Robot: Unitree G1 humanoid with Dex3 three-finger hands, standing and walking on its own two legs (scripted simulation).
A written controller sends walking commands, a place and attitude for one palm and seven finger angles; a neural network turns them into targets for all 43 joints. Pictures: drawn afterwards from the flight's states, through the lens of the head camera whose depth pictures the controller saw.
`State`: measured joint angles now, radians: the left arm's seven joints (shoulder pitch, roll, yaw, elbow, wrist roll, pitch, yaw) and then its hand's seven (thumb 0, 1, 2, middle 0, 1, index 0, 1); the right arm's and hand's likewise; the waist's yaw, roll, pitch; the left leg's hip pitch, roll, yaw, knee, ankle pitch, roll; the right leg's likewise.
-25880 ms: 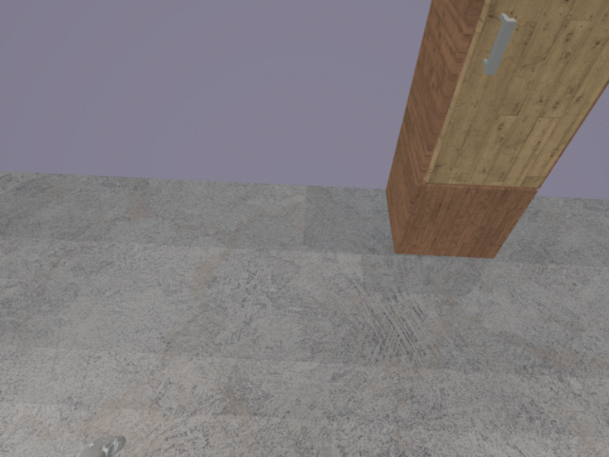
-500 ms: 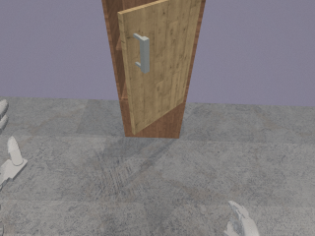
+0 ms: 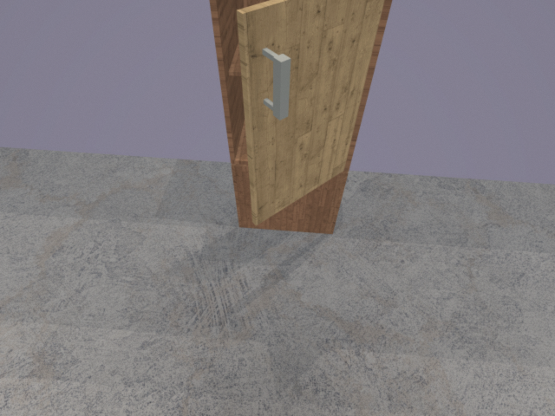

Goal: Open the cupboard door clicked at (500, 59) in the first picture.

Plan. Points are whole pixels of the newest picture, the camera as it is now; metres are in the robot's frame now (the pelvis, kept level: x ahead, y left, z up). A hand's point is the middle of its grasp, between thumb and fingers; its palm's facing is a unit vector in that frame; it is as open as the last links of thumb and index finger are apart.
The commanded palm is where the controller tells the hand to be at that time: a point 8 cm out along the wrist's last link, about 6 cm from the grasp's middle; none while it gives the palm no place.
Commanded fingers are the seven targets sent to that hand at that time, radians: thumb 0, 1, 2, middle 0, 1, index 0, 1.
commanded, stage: let the arm hang, fingers relaxed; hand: left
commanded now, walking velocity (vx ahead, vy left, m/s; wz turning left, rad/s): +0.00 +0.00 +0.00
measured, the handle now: (274, 84) +0.66 +0.05 +0.12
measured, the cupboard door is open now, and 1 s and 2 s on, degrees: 43 43 43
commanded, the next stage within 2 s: look to check the result in 0.60 s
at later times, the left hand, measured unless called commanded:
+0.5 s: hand out of the picture +0.07 +0.22 -0.15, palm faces -0.01 -0.95 -0.30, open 7.4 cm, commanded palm none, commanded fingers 0.00 0.90 0.90 -0.20 -0.30 -0.20 -0.30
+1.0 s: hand out of the picture +0.09 +0.23 -0.15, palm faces -0.03 -0.94 -0.35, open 7.4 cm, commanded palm none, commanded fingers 0.00 0.90 0.90 -0.20 -0.30 -0.20 -0.30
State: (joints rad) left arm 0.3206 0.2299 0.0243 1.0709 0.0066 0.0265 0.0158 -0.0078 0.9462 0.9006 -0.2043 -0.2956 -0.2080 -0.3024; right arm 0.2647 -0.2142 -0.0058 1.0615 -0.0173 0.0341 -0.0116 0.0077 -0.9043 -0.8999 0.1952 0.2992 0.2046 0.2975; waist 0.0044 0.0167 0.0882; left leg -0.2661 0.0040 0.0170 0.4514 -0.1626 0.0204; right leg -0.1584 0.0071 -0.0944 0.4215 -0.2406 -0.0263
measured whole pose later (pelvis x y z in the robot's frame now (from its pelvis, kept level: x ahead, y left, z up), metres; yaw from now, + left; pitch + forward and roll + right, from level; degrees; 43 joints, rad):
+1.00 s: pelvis +0.02 -0.02 +0.01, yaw -1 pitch -1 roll +0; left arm 0.12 0.30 0.02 1.13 0.01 -0.01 0.01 0.00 0.90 0.90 -0.20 -0.30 -0.21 -0.30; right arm 0.10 -0.32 -0.01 1.14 -0.01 0.01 0.00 0.00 -0.90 -0.90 0.20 0.30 0.21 0.30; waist -0.01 0.03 0.07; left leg -0.16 0.02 0.04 0.31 -0.13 0.00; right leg -0.07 0.02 -0.07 0.30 -0.21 -0.04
